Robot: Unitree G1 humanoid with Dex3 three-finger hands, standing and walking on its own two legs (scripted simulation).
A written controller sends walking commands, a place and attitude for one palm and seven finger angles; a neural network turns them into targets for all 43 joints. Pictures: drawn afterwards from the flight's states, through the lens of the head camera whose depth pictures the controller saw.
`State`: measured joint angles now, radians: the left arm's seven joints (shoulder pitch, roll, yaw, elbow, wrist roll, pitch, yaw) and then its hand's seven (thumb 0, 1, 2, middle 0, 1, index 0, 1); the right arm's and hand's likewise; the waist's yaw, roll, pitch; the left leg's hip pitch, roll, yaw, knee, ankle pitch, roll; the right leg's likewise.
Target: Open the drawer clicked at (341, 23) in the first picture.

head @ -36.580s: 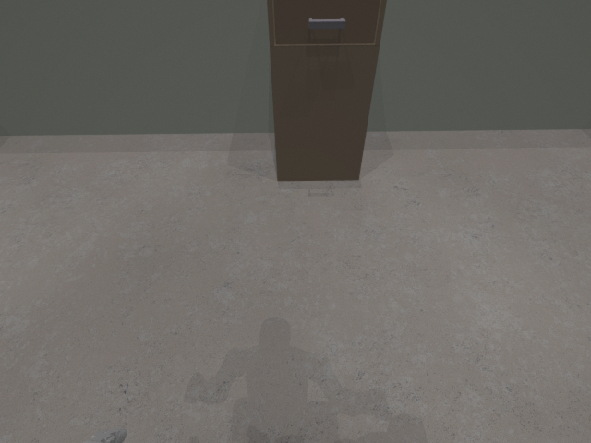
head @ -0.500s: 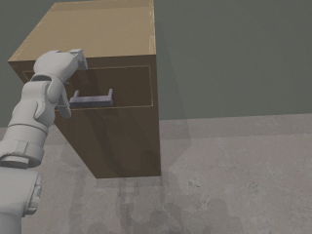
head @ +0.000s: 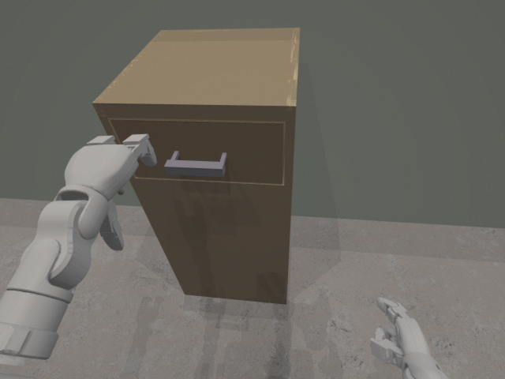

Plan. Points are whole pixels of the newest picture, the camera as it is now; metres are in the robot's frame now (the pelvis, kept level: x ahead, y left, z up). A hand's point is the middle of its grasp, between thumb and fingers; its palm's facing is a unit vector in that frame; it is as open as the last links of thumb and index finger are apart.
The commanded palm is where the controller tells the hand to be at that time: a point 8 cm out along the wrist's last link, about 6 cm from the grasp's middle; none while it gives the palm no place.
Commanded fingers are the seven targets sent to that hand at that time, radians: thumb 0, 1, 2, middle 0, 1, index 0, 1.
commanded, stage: draw the hand back to the body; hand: left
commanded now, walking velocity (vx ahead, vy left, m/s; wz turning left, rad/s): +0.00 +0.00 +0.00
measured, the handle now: (197, 162) +0.55 +0.21 +0.02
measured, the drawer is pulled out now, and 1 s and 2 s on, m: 0.00 0.00 0.00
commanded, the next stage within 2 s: step back with the hand held close in 0.98 s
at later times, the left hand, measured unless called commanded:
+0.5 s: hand (107, 226) +0.23 +0.20 +0.20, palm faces +0.36 -0.88 -0.31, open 11.1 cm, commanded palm +0.18 +0.25 +0.22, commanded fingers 0.00 0.44 0.70 -0.23 -0.59 -0.23 -0.59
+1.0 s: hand (69, 281) +0.16 +0.21 +0.20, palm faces +0.46 -0.81 -0.35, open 7.6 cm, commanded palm +0.11 +0.25 +0.21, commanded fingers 0.00 0.90 0.90 -0.20 -0.30 -0.20 -0.30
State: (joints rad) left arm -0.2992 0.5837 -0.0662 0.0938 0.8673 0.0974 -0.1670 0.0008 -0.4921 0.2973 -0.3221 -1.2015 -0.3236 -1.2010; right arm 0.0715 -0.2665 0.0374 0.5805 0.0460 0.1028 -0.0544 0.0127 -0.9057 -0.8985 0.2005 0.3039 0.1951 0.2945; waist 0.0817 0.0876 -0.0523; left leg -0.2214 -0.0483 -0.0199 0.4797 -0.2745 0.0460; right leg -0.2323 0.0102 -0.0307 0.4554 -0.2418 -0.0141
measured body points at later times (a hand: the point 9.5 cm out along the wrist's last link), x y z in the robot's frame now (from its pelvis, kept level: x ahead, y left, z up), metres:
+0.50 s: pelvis +0.00 -0.02 +0.00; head -0.02 -0.05 +0.45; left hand +0.21 +0.25 +0.22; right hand +0.17 -0.26 -0.09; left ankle -0.02 +0.09 -0.74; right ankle +0.00 -0.11 -0.74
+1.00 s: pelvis -0.02 -0.03 +0.00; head -0.05 -0.06 +0.45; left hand +0.13 +0.25 +0.22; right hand +0.18 -0.23 -0.07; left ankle -0.02 +0.09 -0.74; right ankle +0.00 -0.11 -0.74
